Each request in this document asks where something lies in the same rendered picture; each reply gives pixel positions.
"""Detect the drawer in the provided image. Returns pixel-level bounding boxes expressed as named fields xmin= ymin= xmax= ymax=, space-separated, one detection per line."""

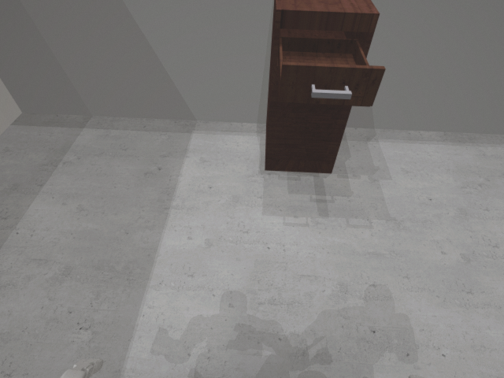
xmin=278 ymin=36 xmax=385 ymax=106

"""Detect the left robot hand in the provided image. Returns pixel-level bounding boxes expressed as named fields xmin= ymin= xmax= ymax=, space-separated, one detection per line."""
xmin=60 ymin=358 xmax=103 ymax=378

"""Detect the handle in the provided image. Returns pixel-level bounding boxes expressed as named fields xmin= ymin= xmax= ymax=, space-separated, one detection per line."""
xmin=311 ymin=84 xmax=352 ymax=99

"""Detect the cabinet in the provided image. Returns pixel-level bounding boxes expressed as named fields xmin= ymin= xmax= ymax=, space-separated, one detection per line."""
xmin=265 ymin=0 xmax=380 ymax=173

